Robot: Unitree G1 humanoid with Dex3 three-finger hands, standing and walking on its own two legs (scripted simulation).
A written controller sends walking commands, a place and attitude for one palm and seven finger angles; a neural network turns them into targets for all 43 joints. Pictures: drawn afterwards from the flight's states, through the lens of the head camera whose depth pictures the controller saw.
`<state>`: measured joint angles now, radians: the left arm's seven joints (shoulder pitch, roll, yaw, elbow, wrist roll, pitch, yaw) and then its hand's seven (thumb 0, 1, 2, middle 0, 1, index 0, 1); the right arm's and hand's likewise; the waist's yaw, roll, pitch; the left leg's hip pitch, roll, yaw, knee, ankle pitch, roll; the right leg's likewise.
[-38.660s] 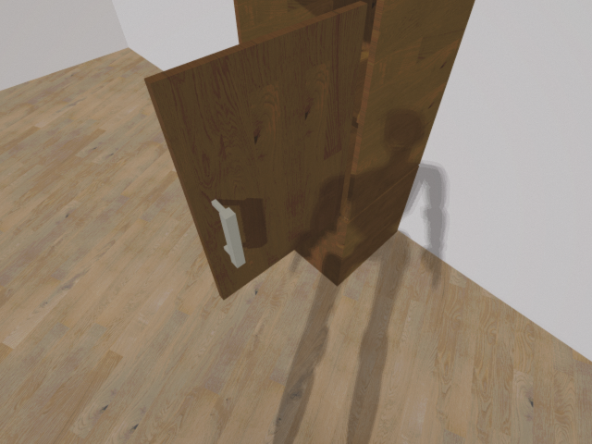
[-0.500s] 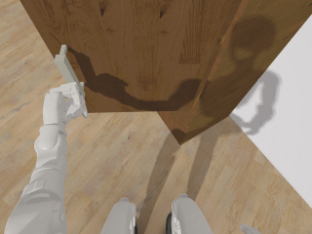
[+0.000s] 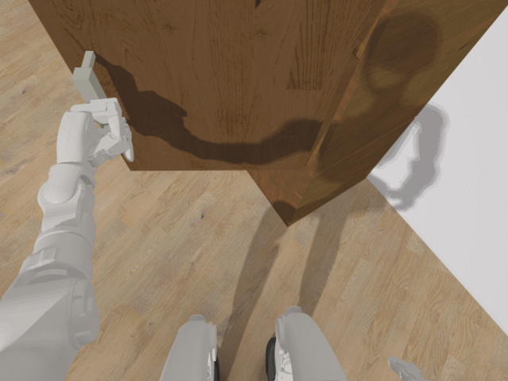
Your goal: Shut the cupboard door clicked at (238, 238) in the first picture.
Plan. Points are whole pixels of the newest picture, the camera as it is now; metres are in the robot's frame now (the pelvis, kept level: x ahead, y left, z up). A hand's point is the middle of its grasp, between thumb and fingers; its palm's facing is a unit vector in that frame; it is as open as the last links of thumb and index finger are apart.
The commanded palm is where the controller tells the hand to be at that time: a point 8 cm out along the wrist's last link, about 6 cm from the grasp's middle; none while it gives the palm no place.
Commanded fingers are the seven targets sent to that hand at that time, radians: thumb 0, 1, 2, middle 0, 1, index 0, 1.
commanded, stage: push the door shut along its arc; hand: left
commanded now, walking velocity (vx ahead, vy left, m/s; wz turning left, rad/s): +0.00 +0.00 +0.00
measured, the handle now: (106, 103) +0.54 +0.23 +0.04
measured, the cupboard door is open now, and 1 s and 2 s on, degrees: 59 45 40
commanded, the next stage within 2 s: pull the fist back off the door in 1.18 s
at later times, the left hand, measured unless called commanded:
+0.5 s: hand (146, 108) +0.53 +0.16 +0.05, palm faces -0.20 -0.98 -0.03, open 3.1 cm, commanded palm +0.54 +0.19 +0.04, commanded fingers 0.00 0.90 0.90 -1.30 -1.50 -1.30 -1.50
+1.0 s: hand (170, 81) +0.59 +0.13 +0.04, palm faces -0.32 -0.95 -0.02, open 3.2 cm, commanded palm +0.60 +0.15 +0.04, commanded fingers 0.00 0.90 0.90 -1.30 -1.50 -1.30 -1.50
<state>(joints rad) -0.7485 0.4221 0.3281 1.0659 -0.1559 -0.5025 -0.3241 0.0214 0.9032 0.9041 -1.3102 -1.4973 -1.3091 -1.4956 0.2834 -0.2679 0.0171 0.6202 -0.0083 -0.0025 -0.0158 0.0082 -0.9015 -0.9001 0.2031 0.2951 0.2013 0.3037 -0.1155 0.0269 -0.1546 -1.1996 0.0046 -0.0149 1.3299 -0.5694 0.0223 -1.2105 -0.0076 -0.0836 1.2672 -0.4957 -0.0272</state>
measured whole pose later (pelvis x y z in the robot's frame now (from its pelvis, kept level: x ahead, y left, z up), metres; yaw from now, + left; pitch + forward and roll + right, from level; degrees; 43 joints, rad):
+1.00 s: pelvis +0.00 +0.01 -0.03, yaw -4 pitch +34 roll -6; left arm -1.25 0.69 0.34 1.28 0.00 -0.28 -0.45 0.02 0.90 0.90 -1.30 -1.50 -1.30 -1.50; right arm 0.37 -0.26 0.08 0.63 -0.04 -0.01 -0.01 0.01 -0.90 -0.90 0.20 0.30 0.20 0.30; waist -0.30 0.06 -0.13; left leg -1.44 0.04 -0.03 1.46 -0.61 0.04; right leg -1.43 0.03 -0.10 1.33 -0.49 -0.01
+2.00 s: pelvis +0.01 -0.01 +0.00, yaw -1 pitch +29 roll -2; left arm -0.91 0.34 0.33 1.16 -0.02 -0.51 0.00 0.02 0.90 0.90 -1.30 -1.50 -1.30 -1.50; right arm 0.37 -0.26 0.00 0.63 -0.07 0.03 0.07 0.01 -0.90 -0.90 0.20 0.29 0.20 0.30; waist -0.19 0.04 -0.15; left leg -1.23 0.02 -0.02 1.30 -0.57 0.01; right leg -1.24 0.01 -0.08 1.23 -0.49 -0.04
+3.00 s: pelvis +0.05 +0.00 +0.11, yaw +0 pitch +4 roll +0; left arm 0.02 0.27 0.08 0.18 -0.06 -0.13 0.06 0.02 0.90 0.90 -1.08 -1.26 -1.08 -1.26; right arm 0.19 -0.23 0.02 0.52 0.04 0.04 -0.09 0.01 -0.90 -0.90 0.20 0.29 0.20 0.30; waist 0.01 0.04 -0.06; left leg -0.35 -0.01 0.01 0.65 -0.37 0.02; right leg -0.39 0.00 -0.04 0.65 -0.33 -0.02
